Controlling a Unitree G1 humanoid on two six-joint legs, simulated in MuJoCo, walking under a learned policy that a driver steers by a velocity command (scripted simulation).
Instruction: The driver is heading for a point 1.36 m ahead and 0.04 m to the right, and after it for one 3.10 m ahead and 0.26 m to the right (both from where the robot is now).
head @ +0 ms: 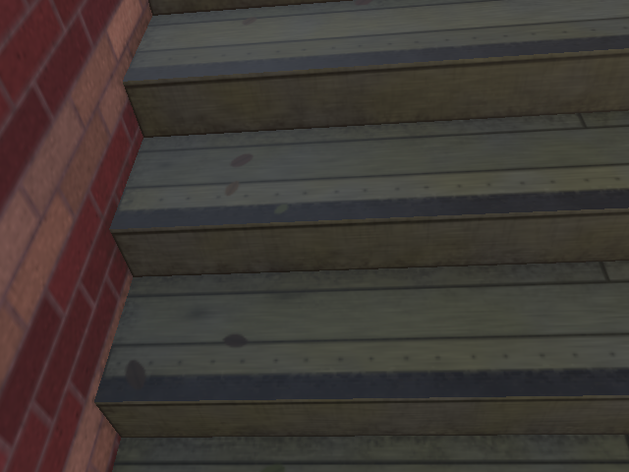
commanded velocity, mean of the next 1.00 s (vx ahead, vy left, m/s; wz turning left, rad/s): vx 0.10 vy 0.00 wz -0.07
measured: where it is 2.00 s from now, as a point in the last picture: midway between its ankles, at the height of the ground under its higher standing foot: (316, 331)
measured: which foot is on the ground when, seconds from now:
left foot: down 0.00-0.06, up 0.08-0.52, down 0.54-0.92, up 0.94-1.00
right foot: up 0.00-0.02, down 0.04-1.00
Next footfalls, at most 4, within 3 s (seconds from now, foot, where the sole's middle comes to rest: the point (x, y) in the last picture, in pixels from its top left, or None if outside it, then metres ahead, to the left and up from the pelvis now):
0.04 right None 0.09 -0.13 -0.75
0.54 left None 0.11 0.11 -0.75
1.26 left None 0.40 0.07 -0.61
1.70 right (378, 330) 0.68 -0.08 -0.46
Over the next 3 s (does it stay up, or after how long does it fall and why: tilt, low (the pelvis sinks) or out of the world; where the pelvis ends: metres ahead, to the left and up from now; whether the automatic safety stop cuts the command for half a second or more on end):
stays up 1.16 -0.12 0.55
